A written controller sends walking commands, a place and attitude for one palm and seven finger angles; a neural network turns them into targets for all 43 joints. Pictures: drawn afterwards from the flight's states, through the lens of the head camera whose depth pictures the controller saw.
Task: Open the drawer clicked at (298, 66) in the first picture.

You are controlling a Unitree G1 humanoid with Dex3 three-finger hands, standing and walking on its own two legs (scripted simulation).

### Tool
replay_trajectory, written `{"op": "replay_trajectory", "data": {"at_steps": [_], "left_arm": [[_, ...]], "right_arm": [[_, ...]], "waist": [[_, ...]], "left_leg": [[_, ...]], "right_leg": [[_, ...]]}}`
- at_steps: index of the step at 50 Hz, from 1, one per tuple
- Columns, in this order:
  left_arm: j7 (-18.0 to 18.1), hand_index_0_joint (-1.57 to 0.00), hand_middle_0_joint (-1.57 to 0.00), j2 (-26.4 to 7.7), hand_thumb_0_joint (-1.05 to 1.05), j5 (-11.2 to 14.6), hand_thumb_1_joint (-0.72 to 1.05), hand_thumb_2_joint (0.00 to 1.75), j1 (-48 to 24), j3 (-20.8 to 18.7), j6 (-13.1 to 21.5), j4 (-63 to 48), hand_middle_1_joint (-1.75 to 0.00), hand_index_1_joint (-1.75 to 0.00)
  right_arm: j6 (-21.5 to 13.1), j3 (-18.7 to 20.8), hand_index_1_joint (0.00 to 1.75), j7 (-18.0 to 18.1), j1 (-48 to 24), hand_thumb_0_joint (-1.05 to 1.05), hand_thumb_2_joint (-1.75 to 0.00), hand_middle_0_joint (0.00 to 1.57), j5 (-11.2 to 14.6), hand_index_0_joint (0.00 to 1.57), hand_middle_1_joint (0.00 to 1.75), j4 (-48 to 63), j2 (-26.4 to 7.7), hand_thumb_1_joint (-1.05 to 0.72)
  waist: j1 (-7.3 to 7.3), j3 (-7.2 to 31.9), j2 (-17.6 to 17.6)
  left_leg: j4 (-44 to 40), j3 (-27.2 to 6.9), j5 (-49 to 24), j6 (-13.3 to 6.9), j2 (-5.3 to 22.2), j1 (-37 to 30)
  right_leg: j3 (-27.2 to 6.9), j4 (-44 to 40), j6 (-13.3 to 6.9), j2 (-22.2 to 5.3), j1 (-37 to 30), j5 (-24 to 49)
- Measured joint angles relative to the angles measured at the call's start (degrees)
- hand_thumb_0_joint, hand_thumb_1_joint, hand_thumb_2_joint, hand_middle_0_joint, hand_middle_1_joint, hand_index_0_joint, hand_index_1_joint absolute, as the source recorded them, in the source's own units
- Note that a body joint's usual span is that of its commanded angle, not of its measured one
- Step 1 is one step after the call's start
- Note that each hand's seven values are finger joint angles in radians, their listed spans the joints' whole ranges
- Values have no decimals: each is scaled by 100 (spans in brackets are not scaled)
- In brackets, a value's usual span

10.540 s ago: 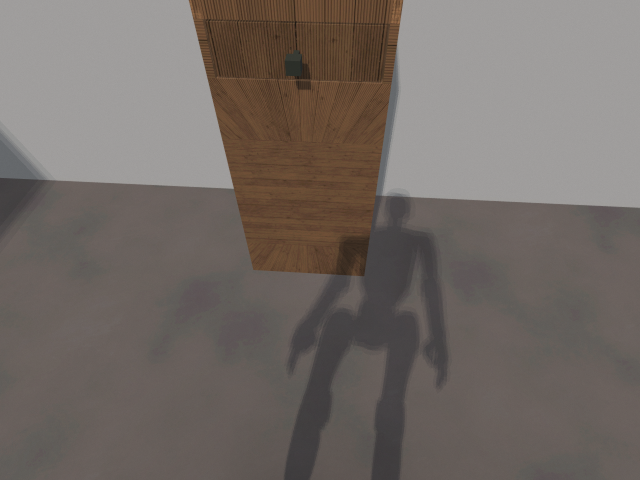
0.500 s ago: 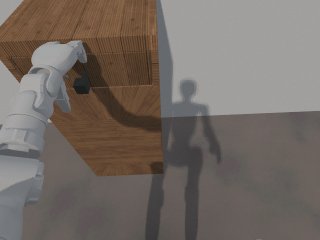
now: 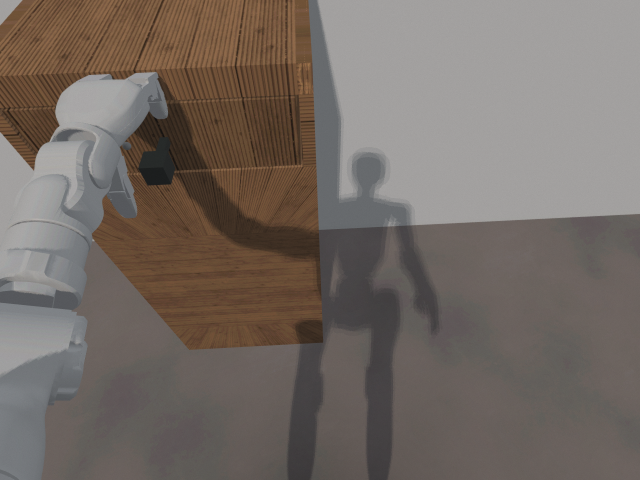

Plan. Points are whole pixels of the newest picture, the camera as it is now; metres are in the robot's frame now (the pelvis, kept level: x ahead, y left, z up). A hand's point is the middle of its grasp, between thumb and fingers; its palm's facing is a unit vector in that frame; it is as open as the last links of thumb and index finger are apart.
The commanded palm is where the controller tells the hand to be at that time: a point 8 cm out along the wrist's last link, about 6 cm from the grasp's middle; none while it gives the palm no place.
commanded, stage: lower the fingers behind the handle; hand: left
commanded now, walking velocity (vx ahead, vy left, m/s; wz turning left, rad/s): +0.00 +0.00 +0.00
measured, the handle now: (160, 158) +0.52 +0.23 +0.09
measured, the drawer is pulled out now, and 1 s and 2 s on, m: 0.00 0.00 0.00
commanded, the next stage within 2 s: lift the fingers back up to retry in 1.30 s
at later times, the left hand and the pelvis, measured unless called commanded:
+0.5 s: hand (138, 172) +0.48 +0.25 +0.10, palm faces -0.01 +0.01 -1.00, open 13.8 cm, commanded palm +0.46 +0.25 +0.16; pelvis +0.00 +0.00 -0.01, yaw +0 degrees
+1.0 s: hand (139, 176) +0.48 +0.25 +0.10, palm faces +0.00 +0.00 -1.00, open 14.0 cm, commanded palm +0.46 +0.25 +0.13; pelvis -0.01 +0.00 -0.01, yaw +0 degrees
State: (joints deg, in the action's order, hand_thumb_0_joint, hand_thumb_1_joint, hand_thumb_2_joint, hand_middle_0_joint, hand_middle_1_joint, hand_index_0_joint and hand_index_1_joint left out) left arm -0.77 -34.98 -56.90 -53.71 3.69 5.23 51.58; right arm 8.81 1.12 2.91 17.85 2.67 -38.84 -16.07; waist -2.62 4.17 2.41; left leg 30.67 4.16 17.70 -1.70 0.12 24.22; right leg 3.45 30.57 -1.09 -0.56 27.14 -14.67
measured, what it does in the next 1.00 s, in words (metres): stands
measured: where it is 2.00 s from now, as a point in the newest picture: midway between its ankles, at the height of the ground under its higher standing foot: outside the picture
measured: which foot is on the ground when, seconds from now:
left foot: down 0.00-1.00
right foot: down 0.00-1.00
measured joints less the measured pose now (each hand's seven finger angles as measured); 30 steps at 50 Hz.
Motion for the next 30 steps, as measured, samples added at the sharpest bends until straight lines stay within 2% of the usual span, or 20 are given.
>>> {"op": "replay_trajectory", "data": {"at_steps": [8,12,17,22,26,30], "left_arm": [[-15,-32,-32,20,0,-116,-49,30,-67,94,-159,323,-122,-124],[-33,-32,-32,48,0,-115,-49,30,244,-64,112,149,-121,-122],[371,-32,-32,149,0,-191,-49,30,483,-197,385,-86,-120,-121],[740,-32,-32,173,0,-295,-49,30,352,-182,42,178,-120,-120],[703,-33,-32,215,0,-257,-49,30,271,-93,-175,282,-120,-122],[609,-33,-32,211,0,-235,-49,30,207,-54,-205,402,-120,-124]], "right_arm": [[-31,-23,30,-6,-65,0,-90,20,-5,20,30,128,1,-91],[-76,29,30,10,-22,0,-90,20,-53,20,30,212,20,-91],[-120,109,30,-40,50,0,-90,20,-126,20,30,128,53,-91],[-139,125,30,-123,59,0,-90,20,-142,20,30,-8,61,-91],[-115,133,30,-135,106,0,-90,20,-135,20,30,-49,67,-91],[-75,83,30,-96,123,0,-90,20,-109,20,30,-54,63,-91]], "waist": [[-67,31,-31],[-95,6,-38],[-78,20,-58],[-92,51,-33],[-88,76,8],[-101,95,15]], "left_leg": [[136,14,27,-4,9,161],[195,32,49,-12,20,225],[308,17,102,-9,25,340],[370,3,125,-9,26,450],[343,-5,119,-14,24,437],[327,-9,124,-14,24,393]], "right_leg": [[-14,117,-3,2,160,-9],[-33,162,0,12,225,-15],[-20,253,-1,10,325,-62],[-8,297,-1,7,423,-79],[-1,260,4,8,402,-71],[2,249,5,10,359,-79]]}}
